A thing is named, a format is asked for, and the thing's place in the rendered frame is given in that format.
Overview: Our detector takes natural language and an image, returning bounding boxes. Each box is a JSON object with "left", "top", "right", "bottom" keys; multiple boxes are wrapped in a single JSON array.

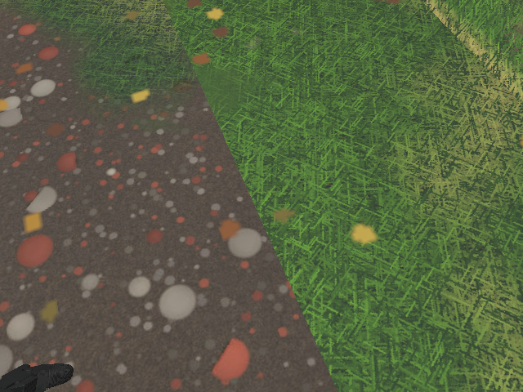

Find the left robot hand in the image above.
[{"left": 0, "top": 363, "right": 74, "bottom": 392}]

